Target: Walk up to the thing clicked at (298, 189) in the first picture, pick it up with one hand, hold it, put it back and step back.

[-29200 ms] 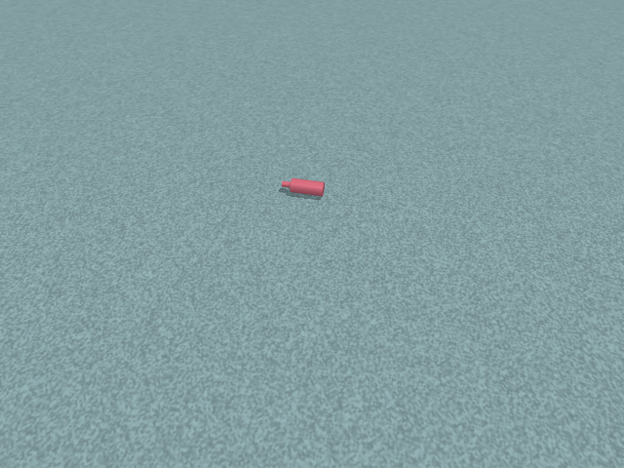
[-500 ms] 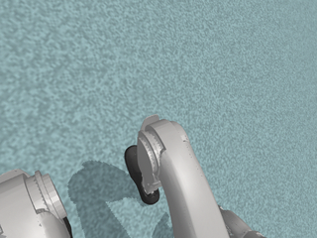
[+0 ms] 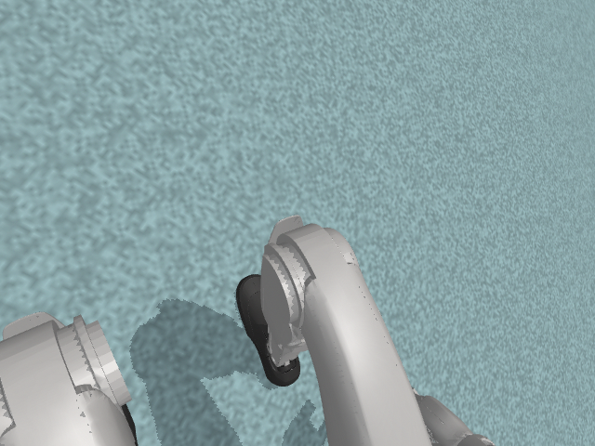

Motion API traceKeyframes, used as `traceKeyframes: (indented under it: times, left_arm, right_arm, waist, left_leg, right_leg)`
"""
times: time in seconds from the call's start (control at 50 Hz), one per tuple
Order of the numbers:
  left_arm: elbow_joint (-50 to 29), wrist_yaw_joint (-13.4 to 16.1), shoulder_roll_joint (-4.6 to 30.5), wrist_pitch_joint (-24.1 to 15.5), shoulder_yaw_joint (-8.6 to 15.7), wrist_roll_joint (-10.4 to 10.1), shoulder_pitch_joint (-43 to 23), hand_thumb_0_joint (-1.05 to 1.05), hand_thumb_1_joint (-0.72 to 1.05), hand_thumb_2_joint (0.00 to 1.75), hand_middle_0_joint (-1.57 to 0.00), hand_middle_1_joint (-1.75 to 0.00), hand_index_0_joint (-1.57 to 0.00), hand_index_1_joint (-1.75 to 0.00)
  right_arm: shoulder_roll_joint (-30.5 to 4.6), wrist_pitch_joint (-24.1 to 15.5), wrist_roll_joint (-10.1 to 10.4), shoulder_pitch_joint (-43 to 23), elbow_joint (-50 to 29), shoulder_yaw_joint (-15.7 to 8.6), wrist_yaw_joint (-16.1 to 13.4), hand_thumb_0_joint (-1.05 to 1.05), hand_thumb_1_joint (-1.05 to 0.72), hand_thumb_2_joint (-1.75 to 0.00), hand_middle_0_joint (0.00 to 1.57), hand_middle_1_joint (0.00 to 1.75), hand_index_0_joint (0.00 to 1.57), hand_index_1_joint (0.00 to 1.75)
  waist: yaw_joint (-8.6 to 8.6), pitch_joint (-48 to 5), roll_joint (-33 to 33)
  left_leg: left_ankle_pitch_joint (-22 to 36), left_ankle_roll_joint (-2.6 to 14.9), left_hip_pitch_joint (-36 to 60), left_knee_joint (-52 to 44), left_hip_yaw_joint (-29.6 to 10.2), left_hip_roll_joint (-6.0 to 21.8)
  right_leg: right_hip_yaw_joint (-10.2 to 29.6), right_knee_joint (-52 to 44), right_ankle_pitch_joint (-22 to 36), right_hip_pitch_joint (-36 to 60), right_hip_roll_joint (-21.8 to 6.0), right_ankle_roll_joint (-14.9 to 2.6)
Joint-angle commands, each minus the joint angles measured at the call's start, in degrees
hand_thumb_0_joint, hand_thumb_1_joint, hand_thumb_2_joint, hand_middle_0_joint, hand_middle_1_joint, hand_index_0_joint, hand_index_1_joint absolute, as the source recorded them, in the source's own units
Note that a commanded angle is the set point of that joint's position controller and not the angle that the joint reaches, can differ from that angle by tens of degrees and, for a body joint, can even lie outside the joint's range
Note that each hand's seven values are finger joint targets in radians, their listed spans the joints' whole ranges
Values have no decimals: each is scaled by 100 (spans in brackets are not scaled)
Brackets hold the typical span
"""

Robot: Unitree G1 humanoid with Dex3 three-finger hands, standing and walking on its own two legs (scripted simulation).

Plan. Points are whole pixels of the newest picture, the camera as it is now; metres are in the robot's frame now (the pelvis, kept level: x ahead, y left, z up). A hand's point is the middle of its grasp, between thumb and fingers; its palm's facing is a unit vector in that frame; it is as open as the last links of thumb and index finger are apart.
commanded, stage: withdraw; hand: left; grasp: from above
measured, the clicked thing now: out of the picture +0.49 +0.34 -0.27
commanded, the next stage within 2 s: home in 0.78 s
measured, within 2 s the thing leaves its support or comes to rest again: neither
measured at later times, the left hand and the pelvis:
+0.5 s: hand out of the picture +0.46 +0.35 -0.07, palm faces -0.51 -0.12 -0.85, open 13.6 cm; pelvis -0.01 -0.01 +0.06, yaw +7 degrees
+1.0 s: hand out of the picture +0.49 +0.35 -0.10, palm faces -0.39 -0.07 -0.92, open 13.5 cm; pelvis -0.01 +0.00 +0.04, yaw +6 degrees
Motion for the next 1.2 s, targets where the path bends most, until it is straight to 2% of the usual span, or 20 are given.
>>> traceKeyframes:
  times: [0.0,0.02,0.12,0.18,0.26,0.34,0.42,0.46,0.52,0.54,0.62,0.68,0.76,0.86,0.9,0.98,1.04,1.08,1.14,1.18]
  left_arm:
    - [-1276,311,1458,216,347,-233,-2098,0,-53,100,-10,-100,-10,-100]
    - [-1507,307,1455,295,364,-277,-2079,0,-53,100,-10,-100,-9,-100]
    - [-2337,38,834,862,240,-723,-1869,0,-53,101,-11,-100,-9,-101]
    - [-2159,-439,112,1248,-162,-1057,-1468,0,-53,102,-10,-101,-8,-103]
    - [-2403,-1314,-371,1515,-505,-1383,-1429,0,-49,101,-13,-100,-11,-102]
    - [-2736,-2065,-624,1444,-674,-1677,-1322,0,-45,98,-17,-97,-15,-99]
    - [-2816,-2435,-239,1032,-528,-1722,-1504,0,-45,97,-19,-95,-17,-98]
    - [-2720,-2412,-170,772,-483,-1694,-1738,0,-44,96,-20,-95,-18,-97]
    - [-2472,-2226,-36,330,-489,-1541,-1859,0,-41,94,-21,-92,-20,-94]
    - [-2338,-2096,112,217,-426,-1447,-1880,0,-42,94,-21,-92,-19,-94]
    - [-2092,-1429,9,53,-566,-1075,-2362,0,-48,98,-16,-96,-14,-97]
    - [-2384,-983,232,170,-408,-862,-3059,0,-49,98,-17,-95,-15,-97]
    - [-2200,-650,279,527,-193,-756,-3142,0,-46,95,-19,-92,-17,-94]
    - [-1710,-741,363,942,-124,-748,-2286,0,-39,89,-22,-87,-22,-88]
    - [-1818,-895,426,1050,-99,-820,-2191,0,-39,88,-22,-72,-19,-74]
    - [-2163,-1356,545,1153,48,-1322,-1756,0,-21,88,-21,-65,-19,-67]
    - [-2716,-1740,469,1127,220,-1729,-1234,0,-2,85,-21,-57,-19,-58]
    - [-3311,-2029,161,1120,231,-2035,-825,0,10,85,-20,-52,-19,-54]
    - [-4803,-2346,-36,1153,462,-2788,-360,0,31,86,-20,-46,-19,-47]
    - [-5649,-2518,-470,1255,362,-3369,109,0,41,90,-21,-46,-20,-47]
  right_arm:
    - [-2066,-8,69,1210,84,-852,-58,0,-91,-91,20,30,20,30]
    - [-2051,-22,107,1201,32,-903,-48,0,-91,-91,20,30,20,30]
    - [-1752,-11,343,1314,3,-1283,114,0,-91,-91,20,30,20,30]
    - [-1634,195,505,1405,141,-1441,157,0,-91,-91,20,30,20,30]
    - [-1658,615,662,1457,222,-1587,-7,0,-91,-91,20,30,20,30]
    - [-1598,924,770,1426,161,-1635,-277,0,-91,-91,20,30,20,30]
    - [-1488,1062,795,1363,111,-1574,-578,0,-91,-91,20,30,20,30]
    - [-1441,1080,761,1317,88,-1492,-680,0,-91,-91,20,30,20,30]
    - [-1327,1046,695,1162,119,-1332,-784,0,-91,-91,20,30,20,30]
    - [-1364,1032,673,1121,120,-1301,-811,0,-91,-91,20,30,20,30]
    - [-1344,963,574,1106,161,-1216,-811,0,-91,-91,20,30,20,30]
    - [-1422,880,538,1247,210,-1294,-781,0,-91,-91,20,30,20,30]
    - [-1549,760,550,1404,160,-1485,-734,0,-91,-91,20,30,20,30]
    - [-1483,749,625,1462,137,-1468,-648,0,-91,-90,20,30,20,30]
    - [-1477,770,655,1551,158,-1468,-623,0,-89,-89,20,30,20,30]
    - [-1462,809,740,1690,61,-1469,-588,0,-89,-90,20,30,20,30]
    - [-1478,863,795,1773,28,-1570,-584,0,-89,-90,20,30,20,30]
    - [-1454,908,832,1826,-9,-1699,-556,0,-89,-90,20,30,20,30]
    - [-1479,1012,950,1705,-117,-1966,-570,0,-89,-90,20,30,20,30]
    - [-1375,1078,1032,1482,-167,-2024,-616,0,-89,-90,20,30,20,30]
  waist:
    - [-270,-3951,3660]
    - [-90,-4282,3846]
    - [393,-5380,4176]
    - [374,-5034,3643]
    - [350,-4645,2906]
    - [409,-4398,2409]
    - [332,-4207,1743]
    - [223,-4068,1473]
    - [258,-4014,1495]
    - [351,-4156,1614]
    - [280,-4439,2457]
    - [248,-4943,3330]
    - [263,-5229,3618]
    - [371,-5283,3303]
    - [384,-5397,3110]
    - [444,-5224,2555]
    - [732,-5478,2642]
    - [940,-5795,2928]
    - [1367,-6470,3296]
    - [1443,-6460,3183]
  left_leg:
    - [1829,-274,3494,-1851,459,196]
    - [1918,-301,3725,-1941,476,170]
    - [2211,-295,4073,-2258,663,130]
    - [1884,-191,3656,-2509,787,74]
    - [1786,-115,3402,-2756,771,18]
    - [1549,-77,3310,-3005,797,-88]
    - [1231,-5,2956,-2957,889,-135]
    - [1061,52,2678,-2811,930,-157]
    - [747,59,2584,-2747,1028,-123]
    - [682,41,2687,-2739,1032,-120]
    - [645,-52,3234,-2784,1013,-76]
    - [982,-152,3882,-2929,907,-50]
    - [1328,-226,4233,-2992,835,-19]
    - [1620,-158,3908,-2892,855,-32]
    - [1738,-114,3807,-2834,903,-46]
    - [1752,-7,3363,-2799,1046,-93]
    - [1889,-88,3676,-2991,956,-99]
    - [2154,-177,4146,-3180,896,-97]
    - [2410,-291,5004,-3559,731,-101]
    - [2189,-270,5229,-3859,629,-80]
  right_leg:
    - [-874,-714,1171,1569,73,-429]
    - [-841,-700,1193,1582,63,-453]
    - [-705,-762,1429,1704,41,-458]
    - [-589,-1006,1275,1782,65,-478]
    - [-470,-1312,1198,1879,22,-531]
    - [-370,-1686,852,2114,-32,-595]
    - [-265,-1933,519,2307,-70,-567]
    - [-239,-2051,381,2380,-83,-541]
    - [-224,-2049,98,2372,-79,-492]
    - [-225,-2003,40,2285,-73,-502]
    - [-331,-1767,102,1918,-42,-497]
    - [-429,-1496,511,1677,-73,-495]
    - [-427,-1335,787,1428,-133,-503]
    - [-353,-1278,1002,1625,-137,-496]
    - [-324,-1344,1089,1894,-126,-483]
    - [-294,-1566,1046,2458,-105,-476]
    - [-325,-1635,1026,2567,-124,-538]
    - [-311,-1661,1136,2626,-151,-570]
    - [-200,-1803,1194,2580,-190,-626]
    - [-154,-1974,1049,2575,-169,-594]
